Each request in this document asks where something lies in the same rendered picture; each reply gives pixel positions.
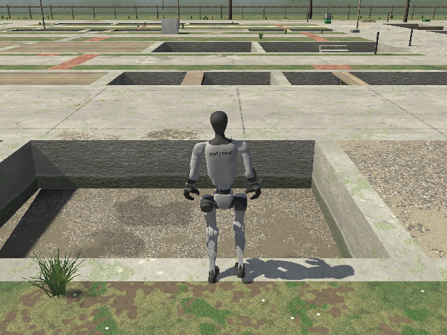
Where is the left robot hand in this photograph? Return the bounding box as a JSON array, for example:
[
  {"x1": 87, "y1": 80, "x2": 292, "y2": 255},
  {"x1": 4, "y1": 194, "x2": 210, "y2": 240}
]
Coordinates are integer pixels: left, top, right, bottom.
[{"x1": 183, "y1": 188, "x2": 200, "y2": 200}]

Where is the robot right forearm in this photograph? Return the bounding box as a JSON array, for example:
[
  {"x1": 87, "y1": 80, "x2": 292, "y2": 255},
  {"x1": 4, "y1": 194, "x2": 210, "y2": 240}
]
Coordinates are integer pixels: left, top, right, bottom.
[{"x1": 248, "y1": 168, "x2": 260, "y2": 190}]

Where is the robot left foot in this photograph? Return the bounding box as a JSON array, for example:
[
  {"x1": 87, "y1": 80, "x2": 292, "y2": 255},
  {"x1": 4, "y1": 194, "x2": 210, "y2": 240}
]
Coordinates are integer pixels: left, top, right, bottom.
[{"x1": 208, "y1": 265, "x2": 219, "y2": 283}]

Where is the robot torso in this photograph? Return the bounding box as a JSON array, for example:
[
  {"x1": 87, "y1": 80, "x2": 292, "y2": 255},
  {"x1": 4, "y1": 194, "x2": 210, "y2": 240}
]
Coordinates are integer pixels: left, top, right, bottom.
[{"x1": 205, "y1": 137, "x2": 237, "y2": 209}]

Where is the right robot hand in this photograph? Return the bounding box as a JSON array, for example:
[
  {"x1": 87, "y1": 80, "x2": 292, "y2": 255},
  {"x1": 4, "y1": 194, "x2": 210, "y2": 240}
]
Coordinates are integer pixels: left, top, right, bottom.
[{"x1": 245, "y1": 186, "x2": 261, "y2": 200}]

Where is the robot left upper arm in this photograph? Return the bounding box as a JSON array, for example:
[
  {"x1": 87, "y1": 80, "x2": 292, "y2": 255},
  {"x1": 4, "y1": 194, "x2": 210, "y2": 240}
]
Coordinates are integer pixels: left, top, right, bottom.
[{"x1": 189, "y1": 142, "x2": 206, "y2": 181}]

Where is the robot right upper arm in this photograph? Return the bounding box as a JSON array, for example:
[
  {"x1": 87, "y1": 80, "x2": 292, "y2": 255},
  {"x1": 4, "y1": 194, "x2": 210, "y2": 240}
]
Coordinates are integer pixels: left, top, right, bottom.
[{"x1": 235, "y1": 140, "x2": 254, "y2": 179}]

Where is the robot left forearm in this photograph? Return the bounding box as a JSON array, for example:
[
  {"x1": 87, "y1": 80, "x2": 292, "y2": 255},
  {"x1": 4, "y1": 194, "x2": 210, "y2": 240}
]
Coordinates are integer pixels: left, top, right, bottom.
[{"x1": 185, "y1": 171, "x2": 196, "y2": 191}]

